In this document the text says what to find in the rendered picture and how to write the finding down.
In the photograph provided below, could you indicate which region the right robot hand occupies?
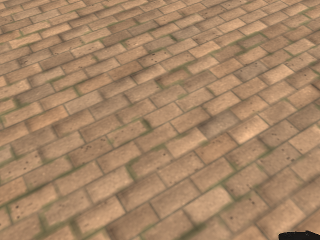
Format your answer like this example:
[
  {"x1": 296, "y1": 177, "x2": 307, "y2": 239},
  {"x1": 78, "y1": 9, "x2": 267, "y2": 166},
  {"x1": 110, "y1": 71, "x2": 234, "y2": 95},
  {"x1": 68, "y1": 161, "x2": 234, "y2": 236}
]
[{"x1": 278, "y1": 230, "x2": 320, "y2": 240}]

